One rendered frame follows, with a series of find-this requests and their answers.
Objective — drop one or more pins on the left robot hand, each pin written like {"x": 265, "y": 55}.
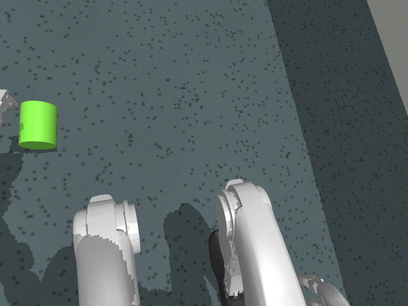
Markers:
{"x": 6, "y": 101}

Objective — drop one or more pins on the right robot foot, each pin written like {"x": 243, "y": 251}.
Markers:
{"x": 217, "y": 263}

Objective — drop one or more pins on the right robot hand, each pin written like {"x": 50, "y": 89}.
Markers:
{"x": 328, "y": 294}

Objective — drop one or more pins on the can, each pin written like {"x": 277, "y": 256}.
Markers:
{"x": 38, "y": 125}

